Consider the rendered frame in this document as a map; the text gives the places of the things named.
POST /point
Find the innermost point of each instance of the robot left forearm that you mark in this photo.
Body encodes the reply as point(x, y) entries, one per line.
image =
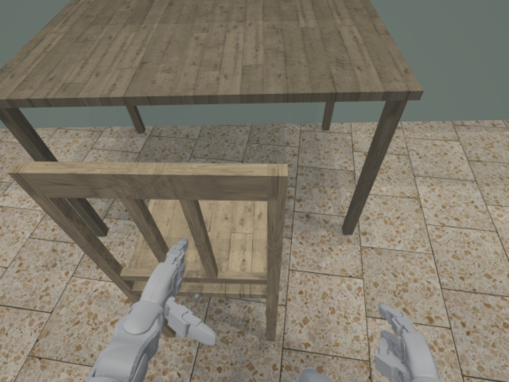
point(135, 342)

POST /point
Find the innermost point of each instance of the robot right shin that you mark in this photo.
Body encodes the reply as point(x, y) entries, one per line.
point(307, 370)

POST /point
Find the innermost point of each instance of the left robot hand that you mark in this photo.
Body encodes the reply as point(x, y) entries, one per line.
point(165, 282)

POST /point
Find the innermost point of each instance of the table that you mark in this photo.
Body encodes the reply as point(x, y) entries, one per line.
point(97, 53)

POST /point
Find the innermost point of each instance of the right robot hand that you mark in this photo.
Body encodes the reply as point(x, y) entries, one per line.
point(412, 356)

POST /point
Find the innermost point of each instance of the chair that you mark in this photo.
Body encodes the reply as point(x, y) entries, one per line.
point(232, 214)

